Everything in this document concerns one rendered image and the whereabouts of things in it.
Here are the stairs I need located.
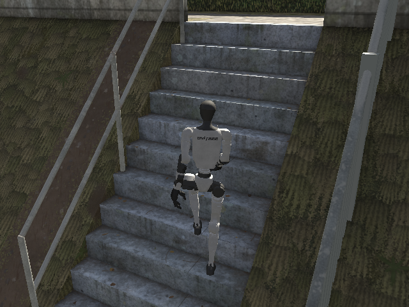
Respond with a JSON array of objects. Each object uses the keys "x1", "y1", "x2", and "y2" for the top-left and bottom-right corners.
[{"x1": 54, "y1": 22, "x2": 323, "y2": 307}]

